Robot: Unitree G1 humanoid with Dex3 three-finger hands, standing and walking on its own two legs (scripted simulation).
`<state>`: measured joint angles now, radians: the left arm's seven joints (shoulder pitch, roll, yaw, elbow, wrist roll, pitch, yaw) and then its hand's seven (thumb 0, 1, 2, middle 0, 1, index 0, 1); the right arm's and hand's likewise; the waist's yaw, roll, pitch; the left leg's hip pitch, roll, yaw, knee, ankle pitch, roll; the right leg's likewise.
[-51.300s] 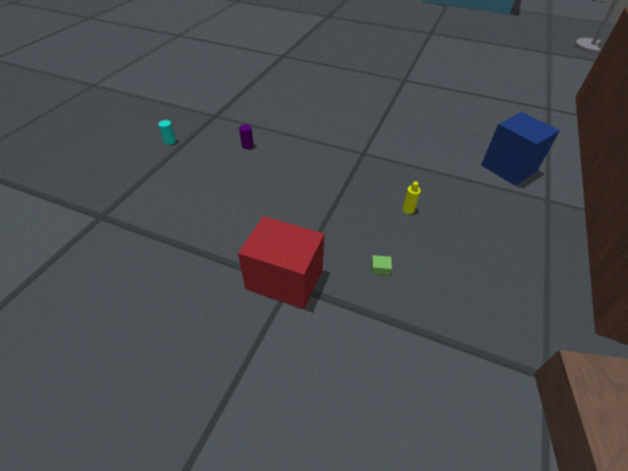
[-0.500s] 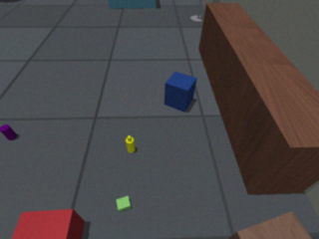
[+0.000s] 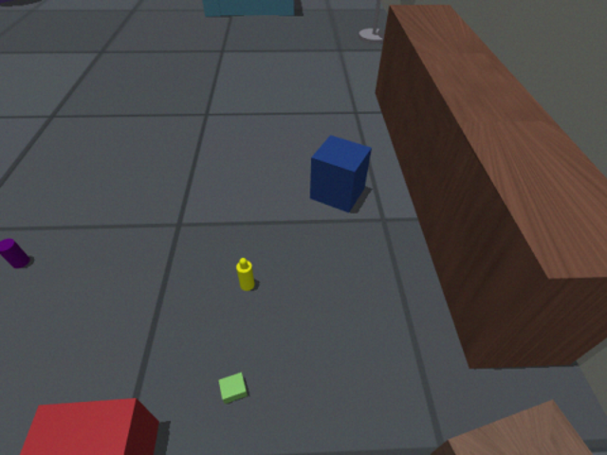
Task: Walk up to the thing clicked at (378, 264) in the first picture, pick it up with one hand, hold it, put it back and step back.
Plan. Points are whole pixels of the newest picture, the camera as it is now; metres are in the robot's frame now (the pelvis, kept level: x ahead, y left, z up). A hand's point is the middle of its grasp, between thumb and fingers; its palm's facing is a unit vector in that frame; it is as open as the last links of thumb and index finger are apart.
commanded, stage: stand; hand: left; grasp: from above
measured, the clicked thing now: (233, 388) +0.48 +0.22 -0.76
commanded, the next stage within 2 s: step back in 0.10 s
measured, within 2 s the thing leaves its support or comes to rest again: neither
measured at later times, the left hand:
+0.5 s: hand out of the picture +0.10 +0.32 -0.18, palm faces -0.01 -0.93 -0.37, open 7.3 cm
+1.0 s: hand out of the picture -0.03 +0.30 -0.15, palm faces -0.04 -0.91 -0.41, open 7.3 cm
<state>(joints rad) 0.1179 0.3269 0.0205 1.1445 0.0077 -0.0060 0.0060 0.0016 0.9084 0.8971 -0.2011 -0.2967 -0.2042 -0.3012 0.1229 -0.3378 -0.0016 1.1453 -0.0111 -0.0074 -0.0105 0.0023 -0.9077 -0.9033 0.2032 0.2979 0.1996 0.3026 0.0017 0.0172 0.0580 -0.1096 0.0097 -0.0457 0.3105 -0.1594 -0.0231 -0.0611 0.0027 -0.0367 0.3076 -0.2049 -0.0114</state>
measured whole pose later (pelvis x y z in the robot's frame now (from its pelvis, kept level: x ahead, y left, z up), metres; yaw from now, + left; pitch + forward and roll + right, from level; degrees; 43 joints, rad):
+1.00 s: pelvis -0.14 +0.04 -0.02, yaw -2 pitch -2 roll +1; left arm 0.15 0.34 0.06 0.83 0.03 0.04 0.01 0.00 0.91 0.90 -0.20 -0.30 -0.21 -0.30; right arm 0.16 -0.41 -0.05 0.87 0.01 0.05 -0.02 0.00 -0.91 -0.90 0.20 0.30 0.20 0.30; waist 0.00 0.03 0.16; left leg -0.45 -0.12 -0.13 1.14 -0.49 -0.01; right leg -0.29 -0.01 0.03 0.61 -0.28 -0.01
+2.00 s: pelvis -0.46 +0.04 -0.02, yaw +0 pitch -2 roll +0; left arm 0.12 0.41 0.08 0.81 0.00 0.07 0.02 0.00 0.91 0.90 -0.20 -0.30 -0.20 -0.30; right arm 0.19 -0.35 -0.03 0.87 -0.03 0.03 -0.01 0.00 -0.90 -0.90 0.21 0.30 0.20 0.30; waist 0.00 -0.03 0.18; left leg -0.31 0.00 -0.03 0.61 -0.26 0.01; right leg -0.49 0.10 0.14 1.18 -0.52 -0.01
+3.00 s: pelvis -0.66 +0.01 -0.01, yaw +2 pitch -3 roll +0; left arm 0.26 0.35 0.05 0.99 0.04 -0.04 -0.01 0.00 0.91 0.90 -0.20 -0.30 -0.21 -0.30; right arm 0.20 -0.40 -0.07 0.97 -0.03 0.01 0.02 0.00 -0.91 -0.90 0.20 0.30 0.20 0.30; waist 0.04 0.04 0.07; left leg -0.36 0.02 -0.04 0.78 -0.44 0.00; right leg -0.21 0.00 -0.02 0.52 -0.27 -0.02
